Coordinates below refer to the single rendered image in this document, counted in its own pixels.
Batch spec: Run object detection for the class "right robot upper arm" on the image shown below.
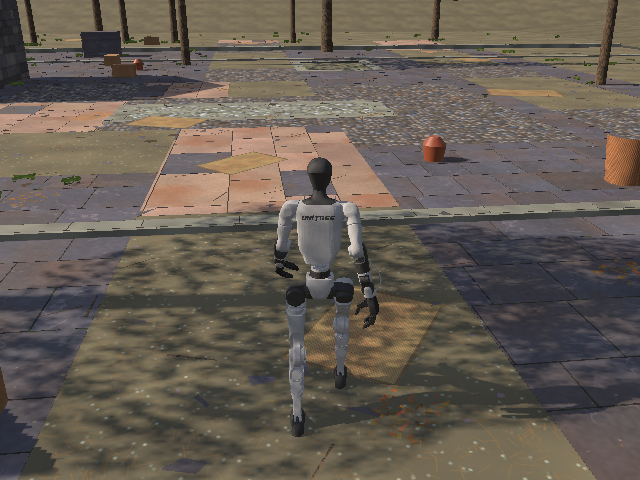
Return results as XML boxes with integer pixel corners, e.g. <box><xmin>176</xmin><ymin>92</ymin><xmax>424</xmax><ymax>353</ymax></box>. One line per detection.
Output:
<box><xmin>340</xmin><ymin>201</ymin><xmax>364</xmax><ymax>259</ymax></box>

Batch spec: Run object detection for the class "robot left foot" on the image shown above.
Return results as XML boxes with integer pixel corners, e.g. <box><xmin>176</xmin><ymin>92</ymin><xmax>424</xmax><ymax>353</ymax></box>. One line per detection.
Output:
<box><xmin>290</xmin><ymin>408</ymin><xmax>305</xmax><ymax>437</ymax></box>

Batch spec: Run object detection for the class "robot left hand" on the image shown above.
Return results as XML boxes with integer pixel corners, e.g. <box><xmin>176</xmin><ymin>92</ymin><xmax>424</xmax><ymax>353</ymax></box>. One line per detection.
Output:
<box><xmin>275</xmin><ymin>261</ymin><xmax>299</xmax><ymax>278</ymax></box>

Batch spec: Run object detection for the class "right robot forearm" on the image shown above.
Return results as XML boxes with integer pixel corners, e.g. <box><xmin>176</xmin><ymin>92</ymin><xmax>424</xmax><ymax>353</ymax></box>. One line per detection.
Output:
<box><xmin>354</xmin><ymin>243</ymin><xmax>376</xmax><ymax>299</ymax></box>

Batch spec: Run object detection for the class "left robot upper arm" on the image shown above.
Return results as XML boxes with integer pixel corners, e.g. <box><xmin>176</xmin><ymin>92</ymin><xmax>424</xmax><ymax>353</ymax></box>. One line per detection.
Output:
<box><xmin>276</xmin><ymin>200</ymin><xmax>300</xmax><ymax>252</ymax></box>

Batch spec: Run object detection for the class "left robot forearm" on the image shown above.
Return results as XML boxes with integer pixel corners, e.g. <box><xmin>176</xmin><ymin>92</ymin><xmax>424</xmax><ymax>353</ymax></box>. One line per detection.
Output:
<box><xmin>274</xmin><ymin>237</ymin><xmax>288</xmax><ymax>268</ymax></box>

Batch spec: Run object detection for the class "left robot shin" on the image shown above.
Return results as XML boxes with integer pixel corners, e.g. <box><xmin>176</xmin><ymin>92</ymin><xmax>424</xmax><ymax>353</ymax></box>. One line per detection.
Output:
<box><xmin>289</xmin><ymin>348</ymin><xmax>304</xmax><ymax>422</ymax></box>

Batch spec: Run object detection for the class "robot right hand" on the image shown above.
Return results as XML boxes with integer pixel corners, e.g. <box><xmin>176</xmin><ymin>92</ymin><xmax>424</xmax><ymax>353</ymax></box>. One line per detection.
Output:
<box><xmin>355</xmin><ymin>296</ymin><xmax>379</xmax><ymax>329</ymax></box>

